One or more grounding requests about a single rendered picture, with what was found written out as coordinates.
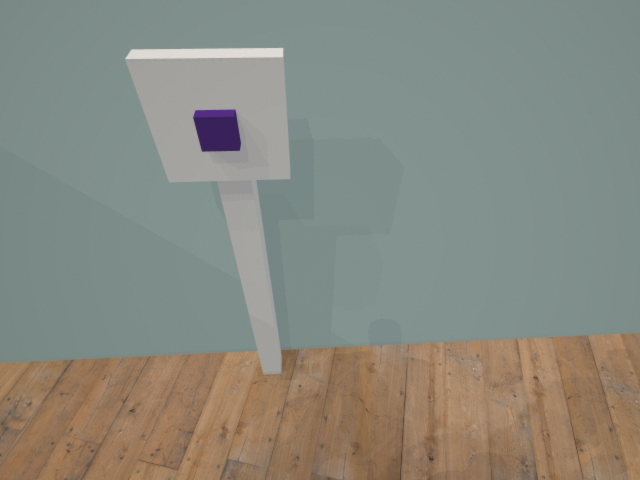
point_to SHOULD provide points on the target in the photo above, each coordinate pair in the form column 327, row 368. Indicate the button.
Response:
column 217, row 130

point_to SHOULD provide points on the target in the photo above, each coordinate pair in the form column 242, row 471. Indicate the panel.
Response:
column 171, row 84

